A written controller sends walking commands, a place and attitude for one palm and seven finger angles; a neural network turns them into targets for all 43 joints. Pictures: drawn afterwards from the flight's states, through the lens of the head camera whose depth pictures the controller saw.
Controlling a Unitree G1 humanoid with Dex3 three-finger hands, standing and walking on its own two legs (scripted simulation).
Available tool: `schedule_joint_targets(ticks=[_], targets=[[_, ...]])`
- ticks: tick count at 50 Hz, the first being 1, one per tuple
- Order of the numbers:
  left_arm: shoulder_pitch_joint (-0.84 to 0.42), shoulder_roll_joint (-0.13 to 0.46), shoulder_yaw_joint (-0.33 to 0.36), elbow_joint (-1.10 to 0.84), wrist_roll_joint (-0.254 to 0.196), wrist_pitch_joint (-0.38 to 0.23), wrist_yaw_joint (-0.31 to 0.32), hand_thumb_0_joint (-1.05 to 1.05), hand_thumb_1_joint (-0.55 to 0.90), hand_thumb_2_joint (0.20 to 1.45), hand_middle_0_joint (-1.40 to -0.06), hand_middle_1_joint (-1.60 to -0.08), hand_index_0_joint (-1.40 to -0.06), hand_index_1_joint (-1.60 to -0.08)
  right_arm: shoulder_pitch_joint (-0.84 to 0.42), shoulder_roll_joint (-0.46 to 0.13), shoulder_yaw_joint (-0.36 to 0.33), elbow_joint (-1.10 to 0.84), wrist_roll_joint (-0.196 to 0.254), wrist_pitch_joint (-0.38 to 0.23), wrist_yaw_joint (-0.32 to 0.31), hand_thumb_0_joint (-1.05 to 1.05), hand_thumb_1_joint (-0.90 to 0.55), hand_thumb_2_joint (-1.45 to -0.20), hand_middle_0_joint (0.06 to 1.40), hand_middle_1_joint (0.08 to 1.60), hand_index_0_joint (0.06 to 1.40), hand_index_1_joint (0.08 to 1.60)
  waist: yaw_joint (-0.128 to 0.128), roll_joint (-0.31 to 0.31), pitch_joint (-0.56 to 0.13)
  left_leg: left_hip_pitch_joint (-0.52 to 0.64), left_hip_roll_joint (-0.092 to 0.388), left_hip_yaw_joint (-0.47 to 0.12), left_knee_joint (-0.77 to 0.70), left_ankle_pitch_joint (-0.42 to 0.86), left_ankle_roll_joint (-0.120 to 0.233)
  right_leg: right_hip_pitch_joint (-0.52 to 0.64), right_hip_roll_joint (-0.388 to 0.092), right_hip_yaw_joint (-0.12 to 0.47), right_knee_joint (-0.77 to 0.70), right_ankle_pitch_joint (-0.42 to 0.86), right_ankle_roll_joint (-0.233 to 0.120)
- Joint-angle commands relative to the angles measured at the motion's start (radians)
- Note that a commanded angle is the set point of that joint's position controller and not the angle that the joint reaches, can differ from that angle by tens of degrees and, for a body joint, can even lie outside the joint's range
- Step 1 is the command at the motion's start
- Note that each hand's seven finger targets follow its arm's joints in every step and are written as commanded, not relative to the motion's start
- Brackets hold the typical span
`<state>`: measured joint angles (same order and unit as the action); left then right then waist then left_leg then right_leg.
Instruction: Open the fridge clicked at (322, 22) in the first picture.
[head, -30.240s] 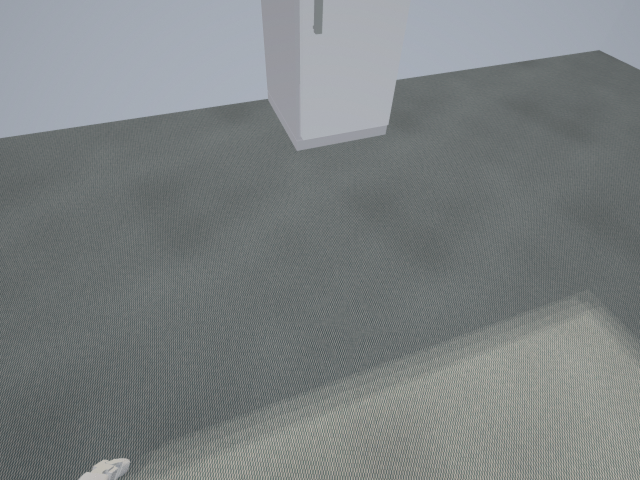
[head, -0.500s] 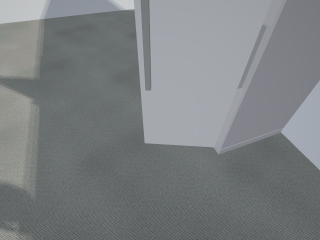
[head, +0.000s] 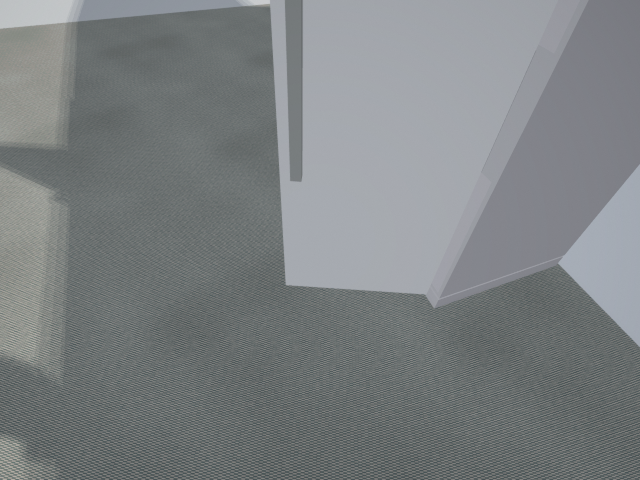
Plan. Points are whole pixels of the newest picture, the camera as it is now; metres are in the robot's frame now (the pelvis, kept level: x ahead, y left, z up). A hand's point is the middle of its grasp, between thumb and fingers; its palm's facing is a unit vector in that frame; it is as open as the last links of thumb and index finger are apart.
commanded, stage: look to check the result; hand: left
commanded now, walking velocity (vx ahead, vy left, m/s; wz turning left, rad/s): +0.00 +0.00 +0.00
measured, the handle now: (296, 74) +0.81 +0.10 +0.11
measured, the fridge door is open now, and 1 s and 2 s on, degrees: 65 65 65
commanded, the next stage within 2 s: stand and wait in 0.48 s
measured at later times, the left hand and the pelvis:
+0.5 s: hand out of the picture +0.11 +0.24 -0.16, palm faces -0.02 -0.94 -0.34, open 7.4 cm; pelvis +0.03 -0.01 +0.00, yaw +0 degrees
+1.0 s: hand out of the picture +0.10 +0.22 -0.16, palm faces -0.03 -0.95 -0.32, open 7.4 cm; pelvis +0.02 -0.02 +0.00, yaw +0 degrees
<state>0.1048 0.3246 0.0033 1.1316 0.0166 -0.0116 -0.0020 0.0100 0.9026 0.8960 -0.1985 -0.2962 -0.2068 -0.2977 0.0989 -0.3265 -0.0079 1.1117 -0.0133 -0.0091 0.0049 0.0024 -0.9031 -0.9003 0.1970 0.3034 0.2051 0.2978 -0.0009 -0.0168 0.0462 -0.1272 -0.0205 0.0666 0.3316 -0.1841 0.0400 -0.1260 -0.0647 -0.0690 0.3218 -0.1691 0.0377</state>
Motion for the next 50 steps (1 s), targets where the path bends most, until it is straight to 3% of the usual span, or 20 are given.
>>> schedule_joint_targets(ticks=[1,22,36,50], targets=[[-0.033,0.204,0.036,-0.058,-0.001,-0.023,0.011,0.0,0.9,0.9,-0.2,-0.3,-0.2,-0.3,-0.041,-0.203,-0.033,-0.056,-0.002,-0.019,-0.013,0.0,-0.9,-0.9,0.2,0.3,0.2,0.3,-0.002,0.041,-0.098,0.016,0.159,-0.135,-0.072,0.192,-0.014,0.047,-0.089,0.076,-0.035,0.12,-0.057],[-0.038,0.206,0.035,-0.062,-0.003,-0.026,0.018,0.0,0.9,0.9,-0.2,-0.3,-0.2,-0.3,-0.04,-0.203,-0.031,-0.047,-0.001,-0.017,-0.018,0.0,-0.9,-0.9,0.2,0.3,0.2,0.3,-0.003,0.01,-0.117,0.069,0.163,-0.117,-0.055,0.318,-0.019,0.085,-0.095,0.07,-0.025,0.262,-0.063],[-0.036,0.202,0.036,-0.066,-0.005,-0.027,0.019,0.0,0.9,0.9,-0.2,-0.3,-0.2,-0.3,-0.03,-0.192,-0.029,-0.043,-0.001,-0.016,-0.02,0.0,-0.9,-0.9,0.2,0.3,0.2,0.3,-0.003,0.025,-0.095,0.063,0.163,-0.111,-0.066,0.281,-0.025,0.096,-0.094,0.081,-0.043,0.265,-0.069],[-0.03,0.195,0.034,-0.057,-0.005,-0.026,0.016,0.0,0.9,0.9,-0.2,-0.3,-0.2,-0.3,-0.022,-0.184,-0.027,-0.035,-0.001,-0.013,-0.019,0.0,-0.9,-0.9,0.2,0.3,0.2,0.3,-0.003,0.015,-0.059,0.046,0.163,-0.11,-0.087,0.179,-0.025,0.07,-0.09,0.094,-0.076,0.176,-0.069]])
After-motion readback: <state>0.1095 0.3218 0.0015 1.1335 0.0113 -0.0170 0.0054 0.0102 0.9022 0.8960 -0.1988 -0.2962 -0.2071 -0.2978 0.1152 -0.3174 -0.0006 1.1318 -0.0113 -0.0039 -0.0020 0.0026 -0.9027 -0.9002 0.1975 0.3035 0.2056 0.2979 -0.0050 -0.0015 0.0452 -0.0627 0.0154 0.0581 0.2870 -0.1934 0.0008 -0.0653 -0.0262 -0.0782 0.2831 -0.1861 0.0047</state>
